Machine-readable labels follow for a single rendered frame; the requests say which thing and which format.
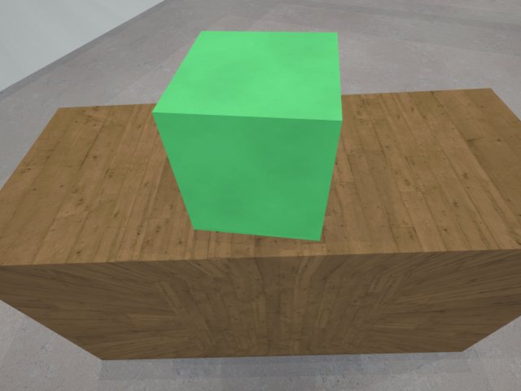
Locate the pedestal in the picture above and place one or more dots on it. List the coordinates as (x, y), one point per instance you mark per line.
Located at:
(420, 250)

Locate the carton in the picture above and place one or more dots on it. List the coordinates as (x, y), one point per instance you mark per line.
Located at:
(250, 123)

